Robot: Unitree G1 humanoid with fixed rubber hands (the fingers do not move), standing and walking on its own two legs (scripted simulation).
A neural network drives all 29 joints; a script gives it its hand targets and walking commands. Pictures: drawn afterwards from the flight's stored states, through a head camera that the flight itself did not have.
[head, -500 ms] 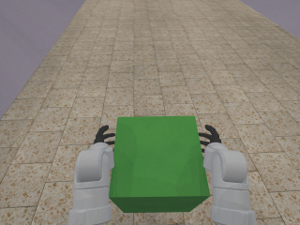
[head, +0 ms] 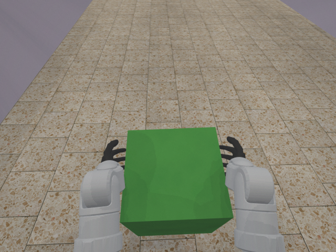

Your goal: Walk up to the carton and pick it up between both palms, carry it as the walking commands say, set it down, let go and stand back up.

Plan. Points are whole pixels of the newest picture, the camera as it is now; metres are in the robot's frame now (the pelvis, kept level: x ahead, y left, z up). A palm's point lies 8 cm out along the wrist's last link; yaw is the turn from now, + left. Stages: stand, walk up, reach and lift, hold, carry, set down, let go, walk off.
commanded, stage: carry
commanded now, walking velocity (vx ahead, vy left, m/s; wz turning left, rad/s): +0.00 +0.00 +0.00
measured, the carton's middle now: (173, 186) +0.31 +0.00 -0.02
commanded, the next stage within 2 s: none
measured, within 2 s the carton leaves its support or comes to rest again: neither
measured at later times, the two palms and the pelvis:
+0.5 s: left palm (147, 191) +0.24 +0.06 +0.09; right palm (291, 190) +0.23 -0.23 +0.10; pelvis -0.06 -0.08 +0.01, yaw +1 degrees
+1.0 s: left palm (135, 195) +0.23 +0.08 +0.09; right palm (277, 192) +0.23 -0.20 +0.09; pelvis -0.06 -0.07 +0.01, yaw +1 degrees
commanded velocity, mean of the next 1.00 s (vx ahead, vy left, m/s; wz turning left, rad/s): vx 0.00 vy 0.00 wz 0.00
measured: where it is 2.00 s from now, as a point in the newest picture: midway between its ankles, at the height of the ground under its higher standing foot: outside the picture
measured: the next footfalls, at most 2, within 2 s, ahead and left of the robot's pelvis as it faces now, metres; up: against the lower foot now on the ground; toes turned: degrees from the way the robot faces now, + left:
right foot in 0.16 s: +0.07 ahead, -0.17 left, +0.00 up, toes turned -7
left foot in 0.36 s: +0.01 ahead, +0.06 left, +0.00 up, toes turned +7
